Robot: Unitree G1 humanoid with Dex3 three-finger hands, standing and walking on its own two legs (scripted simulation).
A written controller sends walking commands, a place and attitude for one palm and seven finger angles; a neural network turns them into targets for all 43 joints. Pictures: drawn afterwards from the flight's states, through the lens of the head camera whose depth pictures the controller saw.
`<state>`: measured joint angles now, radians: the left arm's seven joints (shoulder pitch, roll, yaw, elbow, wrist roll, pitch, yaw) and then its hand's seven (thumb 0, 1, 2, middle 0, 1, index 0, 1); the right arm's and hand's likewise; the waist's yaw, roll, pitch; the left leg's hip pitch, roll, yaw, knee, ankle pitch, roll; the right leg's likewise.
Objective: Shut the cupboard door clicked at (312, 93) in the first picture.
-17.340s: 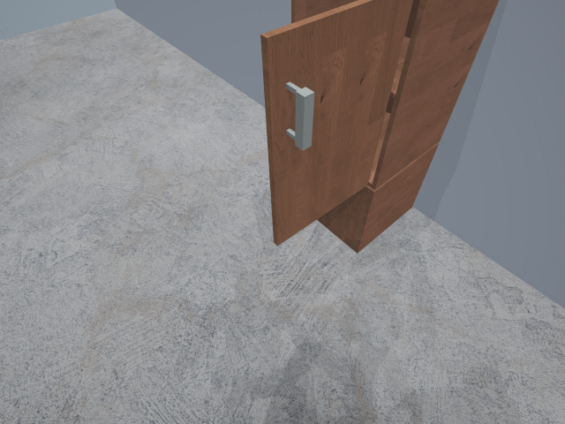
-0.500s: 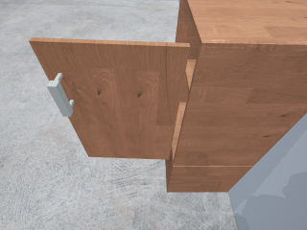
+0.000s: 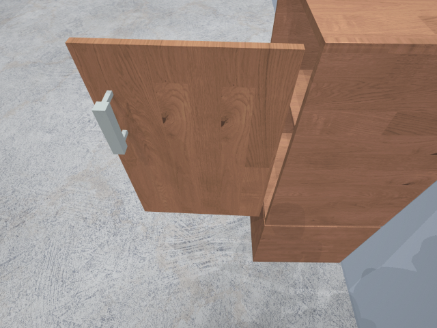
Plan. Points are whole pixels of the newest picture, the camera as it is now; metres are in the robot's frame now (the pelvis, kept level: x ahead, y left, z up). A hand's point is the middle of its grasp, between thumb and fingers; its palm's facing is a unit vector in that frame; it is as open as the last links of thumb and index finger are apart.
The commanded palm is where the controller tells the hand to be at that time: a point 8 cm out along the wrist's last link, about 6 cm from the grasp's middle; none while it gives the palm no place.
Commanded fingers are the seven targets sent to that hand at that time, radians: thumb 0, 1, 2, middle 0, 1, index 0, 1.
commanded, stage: come to a stop and stand still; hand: left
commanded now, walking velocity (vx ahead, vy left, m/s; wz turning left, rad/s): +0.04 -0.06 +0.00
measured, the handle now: (114, 122) +0.46 +0.25 +0.10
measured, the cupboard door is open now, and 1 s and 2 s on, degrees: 88 88 88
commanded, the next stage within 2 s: look again from close up in 0.76 s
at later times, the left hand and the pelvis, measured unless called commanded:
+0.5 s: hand out of the picture +0.06 +0.15 -0.17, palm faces -0.01 -0.97 -0.23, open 7.3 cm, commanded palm none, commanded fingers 0.00 0.90 0.90 -0.20 -0.30 -0.20 -0.30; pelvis +0.03 -0.03 +0.00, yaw -1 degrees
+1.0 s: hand out of the picture +0.06 +0.15 -0.17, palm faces +0.00 -0.98 -0.19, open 7.4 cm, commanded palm none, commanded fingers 0.00 0.90 0.90 -0.20 -0.30 -0.20 -0.30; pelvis +0.04 -0.03 +0.00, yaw -1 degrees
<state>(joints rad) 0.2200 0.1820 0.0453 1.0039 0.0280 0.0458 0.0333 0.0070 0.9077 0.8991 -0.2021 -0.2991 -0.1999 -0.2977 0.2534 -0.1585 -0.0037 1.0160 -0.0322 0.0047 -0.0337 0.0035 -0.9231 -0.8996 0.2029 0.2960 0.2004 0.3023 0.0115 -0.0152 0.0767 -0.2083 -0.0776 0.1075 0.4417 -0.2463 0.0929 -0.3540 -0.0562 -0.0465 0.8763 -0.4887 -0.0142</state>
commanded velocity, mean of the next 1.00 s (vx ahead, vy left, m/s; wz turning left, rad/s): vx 0.00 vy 0.00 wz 0.00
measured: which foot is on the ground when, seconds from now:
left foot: down 0.00-1.00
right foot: up 0.00-0.08, down 0.10-1.00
